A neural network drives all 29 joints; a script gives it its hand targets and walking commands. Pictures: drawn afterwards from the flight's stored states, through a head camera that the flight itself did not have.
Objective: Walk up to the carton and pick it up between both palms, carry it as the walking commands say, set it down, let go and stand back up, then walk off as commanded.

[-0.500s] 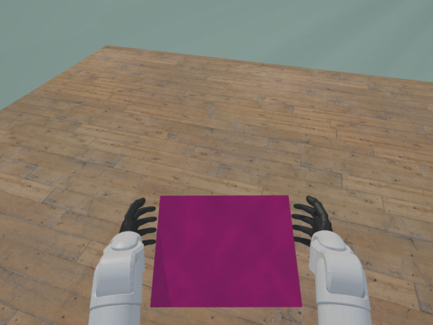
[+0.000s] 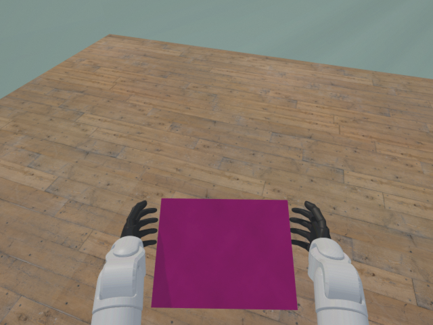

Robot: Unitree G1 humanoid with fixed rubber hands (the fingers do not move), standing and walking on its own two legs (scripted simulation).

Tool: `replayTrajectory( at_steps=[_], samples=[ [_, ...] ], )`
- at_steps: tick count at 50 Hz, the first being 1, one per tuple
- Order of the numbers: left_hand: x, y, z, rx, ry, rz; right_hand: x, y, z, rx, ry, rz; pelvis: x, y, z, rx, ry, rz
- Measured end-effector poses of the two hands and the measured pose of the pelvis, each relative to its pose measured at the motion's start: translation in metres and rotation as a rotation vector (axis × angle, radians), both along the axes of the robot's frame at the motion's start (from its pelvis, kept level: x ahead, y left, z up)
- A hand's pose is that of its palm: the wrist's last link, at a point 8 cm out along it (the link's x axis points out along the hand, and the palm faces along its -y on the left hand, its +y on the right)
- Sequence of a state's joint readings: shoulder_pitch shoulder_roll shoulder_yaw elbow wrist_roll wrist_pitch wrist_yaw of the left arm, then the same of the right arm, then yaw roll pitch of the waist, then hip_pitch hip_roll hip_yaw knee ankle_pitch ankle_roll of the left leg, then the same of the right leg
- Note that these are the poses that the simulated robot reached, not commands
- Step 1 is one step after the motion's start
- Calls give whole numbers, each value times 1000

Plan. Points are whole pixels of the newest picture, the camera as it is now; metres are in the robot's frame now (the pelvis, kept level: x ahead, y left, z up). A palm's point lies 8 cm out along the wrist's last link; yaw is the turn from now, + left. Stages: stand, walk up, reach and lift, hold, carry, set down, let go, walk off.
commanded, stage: carry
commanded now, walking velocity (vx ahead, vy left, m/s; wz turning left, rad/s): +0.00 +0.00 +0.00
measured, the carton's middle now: (223, 252) +0.30 -0.01 -0.08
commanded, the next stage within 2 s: hold in 1.96 s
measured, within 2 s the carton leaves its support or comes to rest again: neither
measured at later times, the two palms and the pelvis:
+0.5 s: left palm (123, 244) +0.27 +0.18 +0.03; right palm (310, 249) +0.26 -0.16 +0.02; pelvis +0.00 +0.01 +0.01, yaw +2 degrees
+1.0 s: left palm (85, 222) +0.30 +0.25 +0.05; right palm (269, 229) +0.28 -0.09 +0.05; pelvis +0.03 +0.09 +0.00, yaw +4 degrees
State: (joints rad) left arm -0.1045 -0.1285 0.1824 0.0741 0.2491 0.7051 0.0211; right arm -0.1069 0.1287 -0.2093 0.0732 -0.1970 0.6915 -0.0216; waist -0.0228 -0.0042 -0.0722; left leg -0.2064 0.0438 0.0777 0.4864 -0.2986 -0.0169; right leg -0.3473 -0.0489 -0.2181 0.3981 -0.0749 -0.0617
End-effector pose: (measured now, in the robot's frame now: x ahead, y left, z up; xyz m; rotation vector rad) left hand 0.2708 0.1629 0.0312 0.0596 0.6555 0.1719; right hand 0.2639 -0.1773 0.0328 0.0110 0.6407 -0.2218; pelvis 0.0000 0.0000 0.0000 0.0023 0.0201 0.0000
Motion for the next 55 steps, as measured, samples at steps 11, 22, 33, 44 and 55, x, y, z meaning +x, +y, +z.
replayTrajectory(
  at_steps=[11,22,33,44,55],
  samples=[
    [-1,4,-6,5,-27,-10,-3,3,-7,-3,-16,16,1,2,2,-9,-22,15],
    [-3,12,-4,3,-45,-9,-8,10,-8,5,-23,16,1,9,6,-19,-78,34],
    [-1,33,0,11,-38,18,0,33,-6,11,-18,27,2,26,5,-35,-145,59],
    [12,68,3,20,-22,10,10,68,0,12,-19,12,13,63,4,-65,-232,41],
    [44,106,6,2,-17,-9,32,106,11,0,-28,-8,36,107,-2,-87,-202,80]
  ],
)
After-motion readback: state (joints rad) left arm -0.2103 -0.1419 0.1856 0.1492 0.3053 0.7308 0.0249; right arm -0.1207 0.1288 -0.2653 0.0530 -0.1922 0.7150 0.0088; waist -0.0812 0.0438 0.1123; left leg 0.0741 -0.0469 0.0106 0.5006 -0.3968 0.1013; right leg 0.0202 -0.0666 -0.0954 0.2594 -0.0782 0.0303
